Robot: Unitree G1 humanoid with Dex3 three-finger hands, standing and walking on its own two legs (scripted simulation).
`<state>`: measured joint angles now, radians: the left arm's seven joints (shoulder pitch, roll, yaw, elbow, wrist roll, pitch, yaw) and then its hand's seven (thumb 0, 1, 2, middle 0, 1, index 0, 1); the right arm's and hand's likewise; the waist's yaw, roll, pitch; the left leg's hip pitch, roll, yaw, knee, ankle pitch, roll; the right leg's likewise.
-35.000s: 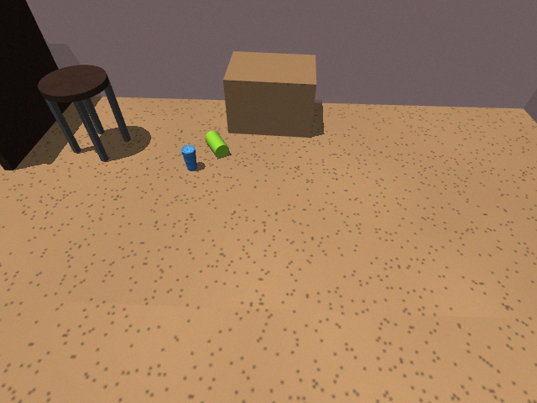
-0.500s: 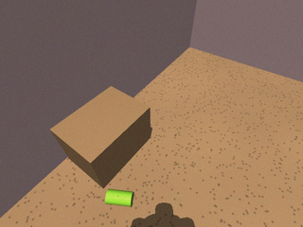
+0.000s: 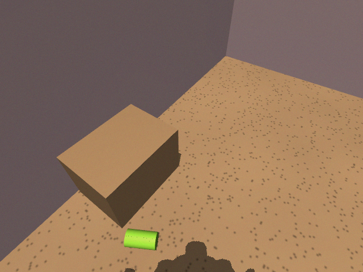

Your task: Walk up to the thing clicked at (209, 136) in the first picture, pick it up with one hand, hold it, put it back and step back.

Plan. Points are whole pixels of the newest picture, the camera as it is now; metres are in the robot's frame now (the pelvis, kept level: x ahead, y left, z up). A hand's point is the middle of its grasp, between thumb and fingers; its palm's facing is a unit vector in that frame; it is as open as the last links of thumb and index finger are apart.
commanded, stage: stand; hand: left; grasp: from above
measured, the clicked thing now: (141, 239) +0.43 +0.22 -0.74
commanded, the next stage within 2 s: step back in 0.80 s
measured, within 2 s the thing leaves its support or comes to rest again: neither
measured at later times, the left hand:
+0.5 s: hand out of the picture +0.07 +0.25 -0.16, palm faces +0.01 -0.94 -0.33, open 7.4 cm
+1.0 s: hand out of the picture +0.08 +0.27 -0.17, palm faces +0.00 -0.93 -0.37, open 7.4 cm
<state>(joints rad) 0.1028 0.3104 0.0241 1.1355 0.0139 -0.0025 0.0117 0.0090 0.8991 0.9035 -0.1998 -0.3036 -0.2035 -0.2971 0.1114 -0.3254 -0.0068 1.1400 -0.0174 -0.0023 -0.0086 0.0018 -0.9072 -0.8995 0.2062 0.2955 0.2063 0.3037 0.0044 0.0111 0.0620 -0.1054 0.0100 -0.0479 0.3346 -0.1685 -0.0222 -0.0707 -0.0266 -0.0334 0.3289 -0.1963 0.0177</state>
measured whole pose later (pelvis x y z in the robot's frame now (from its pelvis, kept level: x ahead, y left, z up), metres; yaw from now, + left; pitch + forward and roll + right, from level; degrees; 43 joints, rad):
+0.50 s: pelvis +0.00 +0.00 +0.00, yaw +0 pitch -3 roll +0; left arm 0.12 0.32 0.02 1.13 0.01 0.00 0.00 0.01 0.90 0.90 -0.20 -0.30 -0.20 -0.30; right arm 0.11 -0.33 0.00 1.14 -0.02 0.00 0.00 0.00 -0.91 -0.90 0.21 0.30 0.21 0.30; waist 0.01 0.01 0.06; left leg -0.10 0.01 -0.05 0.32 -0.17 -0.02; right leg -0.07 -0.03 -0.04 0.33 -0.20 0.02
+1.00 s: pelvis -0.03 +0.01 -0.01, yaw +0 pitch -2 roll +0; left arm 0.07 0.36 0.06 1.02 0.01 0.03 0.01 0.01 0.90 0.90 -0.20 -0.30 -0.21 -0.30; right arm 0.08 -0.40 -0.04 1.02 0.01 0.04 0.02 0.00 -0.91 -0.90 0.21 0.30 0.21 0.30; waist -0.01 0.00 0.17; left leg -0.32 -0.03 -0.04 0.74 -0.39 0.03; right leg -0.22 -0.05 -0.03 0.51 -0.24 0.01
